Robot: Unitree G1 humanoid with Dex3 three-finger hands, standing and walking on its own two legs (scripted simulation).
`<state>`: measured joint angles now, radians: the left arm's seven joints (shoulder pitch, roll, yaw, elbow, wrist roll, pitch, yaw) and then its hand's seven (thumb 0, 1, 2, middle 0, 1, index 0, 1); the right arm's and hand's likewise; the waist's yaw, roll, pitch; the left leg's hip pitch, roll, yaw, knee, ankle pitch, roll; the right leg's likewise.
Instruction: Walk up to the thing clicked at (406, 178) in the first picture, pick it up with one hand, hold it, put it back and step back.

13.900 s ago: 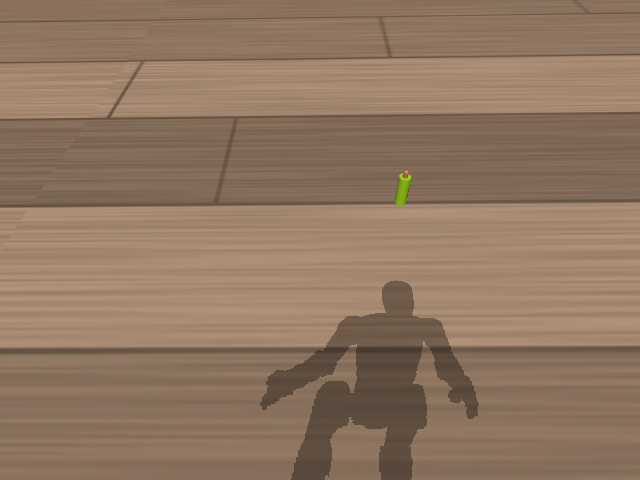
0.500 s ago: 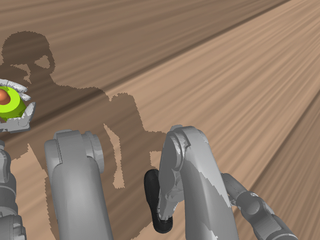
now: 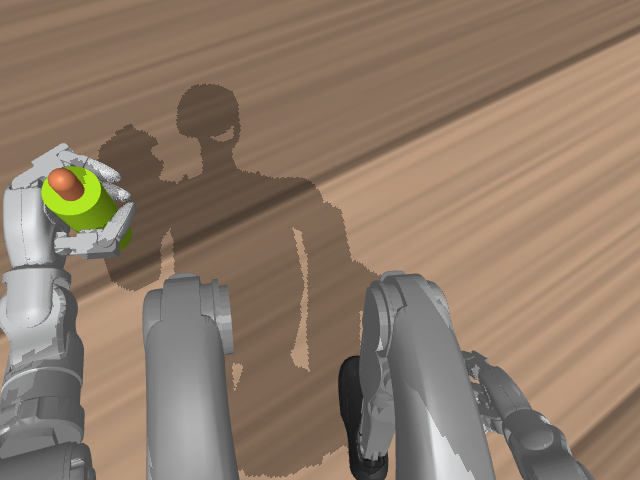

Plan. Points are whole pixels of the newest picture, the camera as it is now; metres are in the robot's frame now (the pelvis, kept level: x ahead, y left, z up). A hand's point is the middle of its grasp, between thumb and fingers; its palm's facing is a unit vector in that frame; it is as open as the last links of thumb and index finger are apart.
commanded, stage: settle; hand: left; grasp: from the side
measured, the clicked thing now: (90, 210) +0.38 +0.28 -0.05
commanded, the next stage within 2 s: lift in 0.80 s
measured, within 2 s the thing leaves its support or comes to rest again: neither
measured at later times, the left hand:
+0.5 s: hand (85, 198) +0.38 +0.27 +0.00, palm faces +0.20 -0.98 -0.06, open 6.8 cm
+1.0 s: hand (81, 180) +0.39 +0.26 +0.03, palm faces +0.20 -0.98 -0.05, open 6.8 cm
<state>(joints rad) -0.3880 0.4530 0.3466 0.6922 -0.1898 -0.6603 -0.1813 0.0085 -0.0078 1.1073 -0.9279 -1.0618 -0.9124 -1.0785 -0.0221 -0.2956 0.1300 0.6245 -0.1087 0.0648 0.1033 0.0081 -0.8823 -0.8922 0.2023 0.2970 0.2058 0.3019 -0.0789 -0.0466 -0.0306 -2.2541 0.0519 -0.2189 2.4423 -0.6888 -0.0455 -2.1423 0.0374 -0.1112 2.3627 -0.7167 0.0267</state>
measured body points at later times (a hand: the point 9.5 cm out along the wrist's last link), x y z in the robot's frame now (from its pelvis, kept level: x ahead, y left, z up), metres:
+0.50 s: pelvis +0.00 -0.01 +0.03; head +0.19 +0.06 +0.43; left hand +0.36 +0.32 +0.01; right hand +0.20 -0.25 -0.09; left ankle +0.08 +0.14 -0.29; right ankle +0.10 -0.12 -0.29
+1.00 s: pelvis +0.00 -0.01 +0.05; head +0.19 +0.05 +0.46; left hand +0.37 +0.31 +0.03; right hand +0.19 -0.25 -0.07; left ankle +0.08 +0.14 -0.29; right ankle +0.10 -0.12 -0.29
